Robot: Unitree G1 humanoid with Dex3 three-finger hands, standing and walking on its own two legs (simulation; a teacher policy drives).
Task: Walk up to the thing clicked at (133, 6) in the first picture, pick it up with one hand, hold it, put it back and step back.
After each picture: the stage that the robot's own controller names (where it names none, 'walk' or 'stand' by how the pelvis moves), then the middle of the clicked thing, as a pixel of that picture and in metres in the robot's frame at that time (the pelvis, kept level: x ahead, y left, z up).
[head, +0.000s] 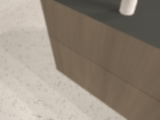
stand; out of the picture +0.74 -0.21 +0.14
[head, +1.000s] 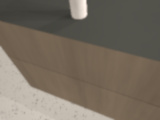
walk; out of the picture +0.66 +0.06 +0.16
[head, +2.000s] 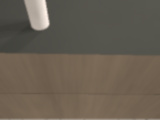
stand; out of the picture +0.57 +0.19 +0.18
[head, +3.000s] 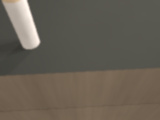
stand; (21, 17) +0.52 +0.23 +0.15
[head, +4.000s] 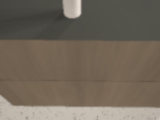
stand; out of the picture +0.62 +0.09 +0.17
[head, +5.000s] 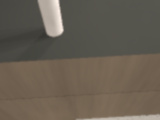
stand; (49, 4) +0.57 +0.13 +0.15
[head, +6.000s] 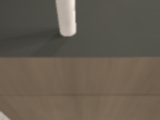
stand; (65, 6) +0.60 +0.09 +0.14
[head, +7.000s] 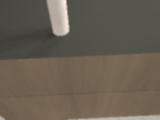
stand; (57, 5) +0.60 +0.11 +0.14
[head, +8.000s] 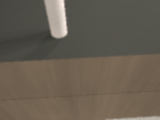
stand; (55, 8) +0.59 +0.12 +0.14
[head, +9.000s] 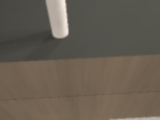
stand; (56, 8) +0.59 +0.12 +0.14
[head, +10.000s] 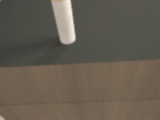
rise first; (63, 15) +0.58 +0.13 +0.14
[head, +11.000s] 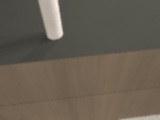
go down; (50, 10) +0.60 +0.12 +0.15
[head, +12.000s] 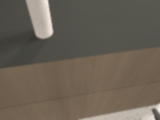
go down; (38, 5) +0.57 +0.13 +0.15
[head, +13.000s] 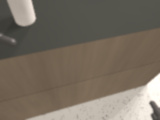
close in; out of the picture +0.57 +0.15 +0.18
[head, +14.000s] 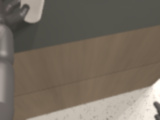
close; out of the picture +0.56 +0.10 +0.19
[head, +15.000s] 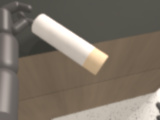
lift; (69, 43) +0.43 +0.02 +0.09
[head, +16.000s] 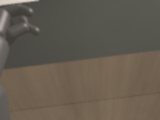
lift; out of the picture +0.26 +0.10 -0.71
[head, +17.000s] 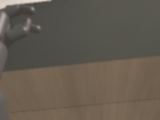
hold; out of the picture +0.24 -0.05 -0.73
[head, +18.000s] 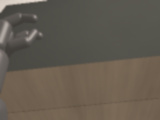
hold; out of the picture +0.24 +0.01 -0.73
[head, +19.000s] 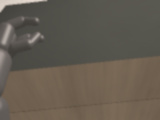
crouch; out of the picture +0.24 -0.07 -0.73
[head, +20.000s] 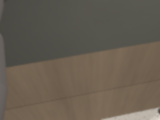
crouch; out of the picture +0.25 -0.05 -0.73
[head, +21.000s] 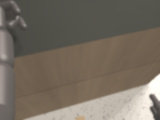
lower; out of the picture +0.21 -0.04 -0.71
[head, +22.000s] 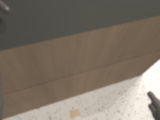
lower; out of the picture +0.22 -0.05 -0.69
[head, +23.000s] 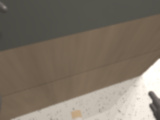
lower; out of the picture +0.23 -0.05 -0.69
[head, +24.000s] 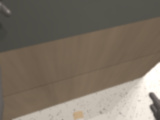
lower; out of the picture +0.22 -0.06 -0.69
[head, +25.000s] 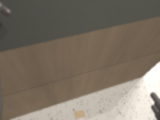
loosen; out of the picture +0.22 -0.07 -0.69
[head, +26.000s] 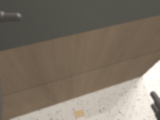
withdraw; out of the picture +0.23 -0.07 -0.69
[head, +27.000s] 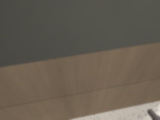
sink last; out of the picture +0.20 -0.09 -0.71
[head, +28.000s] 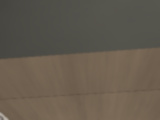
stand; out of the picture +0.25 -0.06 -0.72
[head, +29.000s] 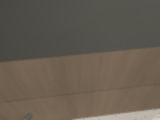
stand; out of the picture +0.21 -0.07 -0.72
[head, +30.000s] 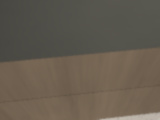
stand; out of the picture +0.25 -0.07 -0.74
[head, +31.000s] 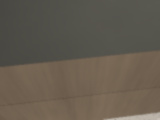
stand; out of the picture +0.22 -0.06 -0.75
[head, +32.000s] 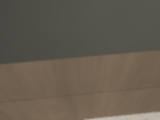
stand; out of the picture +0.22 -0.06 -0.75
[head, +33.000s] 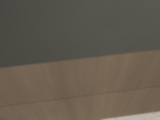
stand; out of the picture +0.22 -0.06 -0.75
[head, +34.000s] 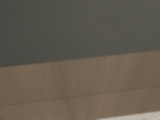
stand; out of the picture +0.22 -0.06 -0.75
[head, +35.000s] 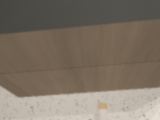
walk; out of the picture +0.29 -0.05 -0.73
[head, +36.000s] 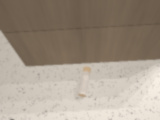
walk; (84, 81) +0.64 +0.02 -0.72
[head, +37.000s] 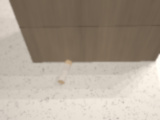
stand; (65, 71) +0.94 +0.23 -0.73
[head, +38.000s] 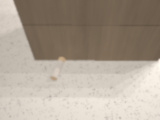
stand; (58, 68) +0.96 +0.25 -0.74
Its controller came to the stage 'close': yes
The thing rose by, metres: 0.00
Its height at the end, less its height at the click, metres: -0.88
